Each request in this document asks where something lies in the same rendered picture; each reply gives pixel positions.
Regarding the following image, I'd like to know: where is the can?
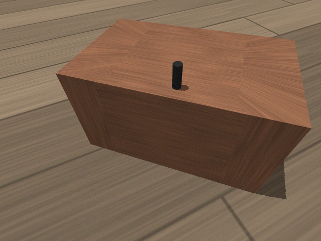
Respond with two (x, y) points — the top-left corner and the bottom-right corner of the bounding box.
(172, 61), (183, 90)

